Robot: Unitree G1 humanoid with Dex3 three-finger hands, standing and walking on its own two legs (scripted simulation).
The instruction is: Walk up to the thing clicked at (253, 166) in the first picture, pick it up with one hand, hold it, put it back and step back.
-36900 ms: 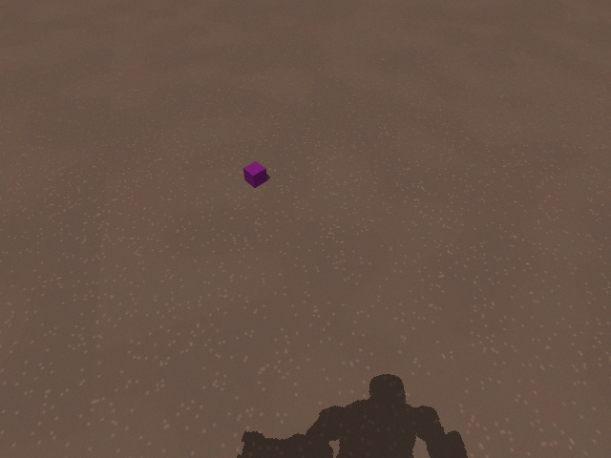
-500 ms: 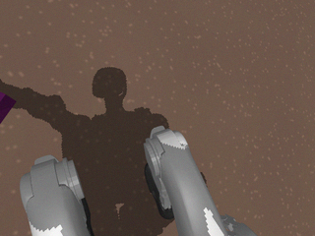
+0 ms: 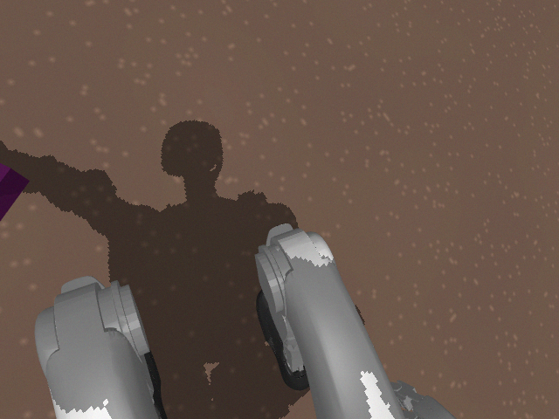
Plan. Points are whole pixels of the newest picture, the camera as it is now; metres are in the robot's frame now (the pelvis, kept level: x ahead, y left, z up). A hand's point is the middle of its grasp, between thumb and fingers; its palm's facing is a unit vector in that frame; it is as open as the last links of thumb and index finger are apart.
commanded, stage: rise first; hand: left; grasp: from above
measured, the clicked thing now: out of the picture +0.49 +0.34 -0.29
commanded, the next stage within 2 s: approach in 0.30 s
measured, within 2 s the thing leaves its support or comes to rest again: neither
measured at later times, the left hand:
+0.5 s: hand out of the picture +0.45 +0.37 -0.16, palm faces -0.22 -0.32 -0.92, open 13.6 cm
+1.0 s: hand out of the picture +0.51 +0.31 -0.15, palm faces -0.21 -0.28 -0.94, open 13.7 cm
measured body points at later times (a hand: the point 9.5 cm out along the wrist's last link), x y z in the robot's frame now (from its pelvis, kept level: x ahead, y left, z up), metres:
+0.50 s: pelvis +0.00 +0.00 +0.00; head +0.25 +0.08 +0.36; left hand +0.46 +0.38 -0.11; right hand +0.01 -0.26 -0.08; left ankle +0.07 +0.14 -0.29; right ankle +0.10 -0.13 -0.29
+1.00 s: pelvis +0.00 -0.01 +0.01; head +0.27 +0.06 +0.37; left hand +0.52 +0.32 -0.10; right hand -0.01 -0.26 -0.07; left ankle +0.07 +0.14 -0.29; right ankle +0.10 -0.13 -0.29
